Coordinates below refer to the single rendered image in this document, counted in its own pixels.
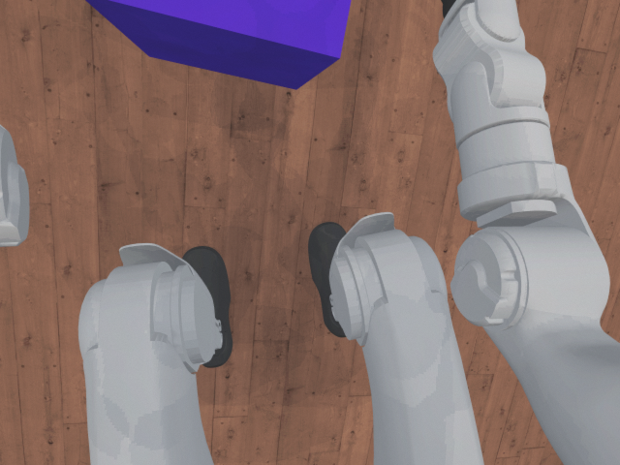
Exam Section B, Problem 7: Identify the robot left thigh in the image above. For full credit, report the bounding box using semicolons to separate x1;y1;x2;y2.
83;262;214;465

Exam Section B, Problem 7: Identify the robot left upper arm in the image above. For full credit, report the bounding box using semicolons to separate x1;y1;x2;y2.
0;125;29;247

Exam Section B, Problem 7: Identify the robot right thigh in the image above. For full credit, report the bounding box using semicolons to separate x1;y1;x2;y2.
331;230;484;465

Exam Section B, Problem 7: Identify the robot right upper arm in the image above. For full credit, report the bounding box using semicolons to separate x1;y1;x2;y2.
450;226;620;465

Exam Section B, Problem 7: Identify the robot thigh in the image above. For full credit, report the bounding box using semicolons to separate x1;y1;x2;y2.
331;230;484;465
83;262;214;465

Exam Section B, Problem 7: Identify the carton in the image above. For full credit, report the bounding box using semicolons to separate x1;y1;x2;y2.
85;0;351;90

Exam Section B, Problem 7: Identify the robot right forearm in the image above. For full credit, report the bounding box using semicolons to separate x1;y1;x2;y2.
433;0;610;286

